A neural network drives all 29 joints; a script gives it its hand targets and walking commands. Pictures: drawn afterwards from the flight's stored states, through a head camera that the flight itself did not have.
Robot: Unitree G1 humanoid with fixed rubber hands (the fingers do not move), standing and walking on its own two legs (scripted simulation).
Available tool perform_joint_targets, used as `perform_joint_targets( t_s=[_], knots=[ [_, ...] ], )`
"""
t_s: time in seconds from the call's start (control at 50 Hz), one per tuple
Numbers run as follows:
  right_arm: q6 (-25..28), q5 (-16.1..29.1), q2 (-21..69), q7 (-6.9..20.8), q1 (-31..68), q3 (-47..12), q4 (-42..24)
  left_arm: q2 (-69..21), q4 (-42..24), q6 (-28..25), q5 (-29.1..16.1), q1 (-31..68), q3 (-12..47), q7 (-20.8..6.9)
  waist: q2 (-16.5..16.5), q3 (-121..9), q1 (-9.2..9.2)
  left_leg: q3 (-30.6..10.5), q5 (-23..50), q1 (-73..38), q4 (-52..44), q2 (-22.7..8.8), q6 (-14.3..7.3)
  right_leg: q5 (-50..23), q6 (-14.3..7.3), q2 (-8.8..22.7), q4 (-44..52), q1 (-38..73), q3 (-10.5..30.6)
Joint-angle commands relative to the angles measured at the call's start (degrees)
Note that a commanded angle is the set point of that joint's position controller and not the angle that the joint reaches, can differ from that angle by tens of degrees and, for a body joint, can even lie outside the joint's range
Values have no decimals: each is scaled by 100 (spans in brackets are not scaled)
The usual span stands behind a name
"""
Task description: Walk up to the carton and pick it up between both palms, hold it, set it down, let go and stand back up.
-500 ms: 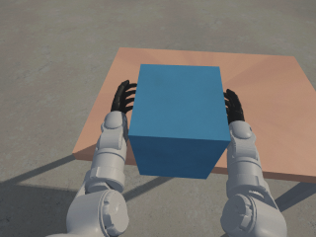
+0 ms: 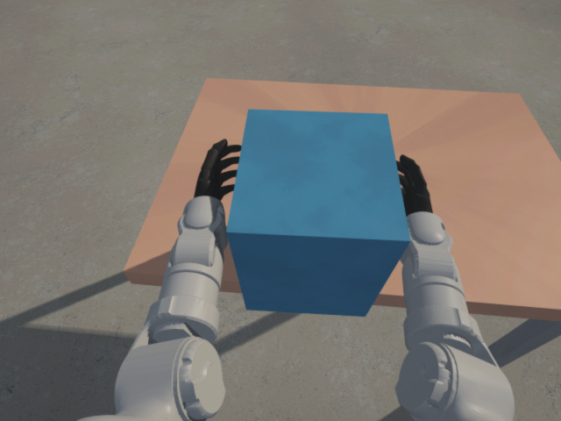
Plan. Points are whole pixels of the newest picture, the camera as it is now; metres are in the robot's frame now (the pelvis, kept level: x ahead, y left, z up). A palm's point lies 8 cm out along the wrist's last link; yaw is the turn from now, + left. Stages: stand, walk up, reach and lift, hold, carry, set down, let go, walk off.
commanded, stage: set down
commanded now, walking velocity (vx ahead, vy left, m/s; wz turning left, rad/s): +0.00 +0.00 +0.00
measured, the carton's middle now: (310, 220) +0.42 -0.06 +0.04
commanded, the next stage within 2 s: none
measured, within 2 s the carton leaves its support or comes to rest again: rests again in 0.06 s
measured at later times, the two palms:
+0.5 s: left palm (190, 187) +0.45 +0.12 +0.10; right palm (416, 196) +0.42 -0.22 +0.09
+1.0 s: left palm (175, 170) +0.44 +0.13 +0.14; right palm (448, 187) +0.41 -0.24 +0.12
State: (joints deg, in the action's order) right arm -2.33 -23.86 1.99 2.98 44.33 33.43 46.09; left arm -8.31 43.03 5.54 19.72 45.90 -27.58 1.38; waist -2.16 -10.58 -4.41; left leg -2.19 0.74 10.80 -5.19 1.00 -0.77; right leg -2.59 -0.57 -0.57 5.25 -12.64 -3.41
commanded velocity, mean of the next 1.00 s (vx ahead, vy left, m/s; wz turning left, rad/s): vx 0.00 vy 0.00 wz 0.00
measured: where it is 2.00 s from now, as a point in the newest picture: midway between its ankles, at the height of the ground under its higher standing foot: outside the picture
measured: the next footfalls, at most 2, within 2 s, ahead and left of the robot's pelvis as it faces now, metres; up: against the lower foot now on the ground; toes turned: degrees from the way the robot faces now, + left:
none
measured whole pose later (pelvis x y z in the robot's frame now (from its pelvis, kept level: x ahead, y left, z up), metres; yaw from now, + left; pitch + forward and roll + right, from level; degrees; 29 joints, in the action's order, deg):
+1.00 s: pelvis -0.05 -0.01 -0.01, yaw -2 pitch +20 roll +0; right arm -7.4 13.7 -18.8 -2.9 64.7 -0.9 70.3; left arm 14.9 73.0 6.5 -14.9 68.6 -2.0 8.3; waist -2.1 -13.1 -1.7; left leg -0.2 -4.4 29.7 13.9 -0.1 0.2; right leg -0.7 -1.4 -1.6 -9.0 -30.1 -1.4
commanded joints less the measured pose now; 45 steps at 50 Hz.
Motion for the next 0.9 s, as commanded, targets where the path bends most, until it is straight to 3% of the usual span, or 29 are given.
perform_joint_targets(
  t_s=[0.0, 0.06, 0.14, 0.2, 0.24, 0.36, 0.46, 0.6, 0.72, 0.8, 0.88],
  knots=[
    [421, 316, 513, 209, 2516, -1137, 54, -394, 170, -219, -336, 2180, 1018, -259, 245, -2499, -79, 156, 1712, -245, 153, 54, 178, -2816, 279, -124, -546, 2091, 91],
    [547, 765, -350, -175, 2679, -1266, 273, 586, 354, -385, -754, 2563, 1059, 118, 334, -2782, -44, 170, 1678, -104, 395, 62, 215, -2990, 264, -90, -847, 2103, 163],
    [505, 1881, -1109, -719, 3188, -2043, 282, 1381, 546, -370, -1430, 3043, 1209, 623, 264, -3270, 202, 212, 1753, 209, 879, 64, 264, -3457, 170, -27, -1417, 2280, 403],
    [413, 2475, -1421, -907, 3332, -2481, 258, 1582, 620, -300, -1702, 3067, 1266, 808, 269, -3576, 340, 202, 1891, 601, 1090, 54, 330, -3988, 89, 43, -1730, 2698, 571],
    [371, 2709, -1615, -967, 3254, -2645, 423, 1701, 732, -275, -1817, 2995, 1342, 846, 278, -3663, 324, 197, 2066, 699, 1202, 45, 393, -4274, 48, 60, -1841, 2802, 636],
    [362, 3165, -2147, -952, 2881, -2900, 1171, 1867, 1092, -265, -2150, 2747, 1620, 743, 264, -3148, 136, 112, 2381, 346, 1508, 7, 542, -4047, 30, -15, -1705, 1962, 638],
    [484, 3571, -2497, -847, 3187, -3135, 1173, 2156, 1023, -477, -2565, 3086, 1946, 665, 233, -3186, 73, 81, 2061, 501, 1616, 26, 528, -3815, 77, 6, -1802, 1784, 655],
    [428, 3892, -2728, -602, 3778, -3257, 990, 2389, 923, -617, -3051, 3660, 2475, 684, -76, -3855, 123, -79, 2175, -176, 2092, -97, 605, -2439, 70, -27, -1625, 610, 567],
    [49, 3773, -2866, -503, 4198, -3173, 1233, 2722, 1388, -324, -3261, 4070, 2576, 744, 98, -3596, 167, -150, 1292, 15, 2229, -164, 535, -1065, 107, -47, -1512, -122, 465],
    [-182, 3649, -2855, -517, 4403, -3221, 1526, 2994, 1966, -146, -3324, 4223, 2450, 747, 450, -3164, 228, -113, 426, 632, 2078, -109, 358, -758, 213, 1, -1692, 18, 459],
    [-288, 3718, -2808, -577, 4614, -3333, 1631, 3197, 2307, -100, -3420, 4379, 2439, 726, 521, -3105, 272, -64, 87, 1065, 2009, -33, 235, -840, 263, 79, -1887, 357, 538]
  ],
)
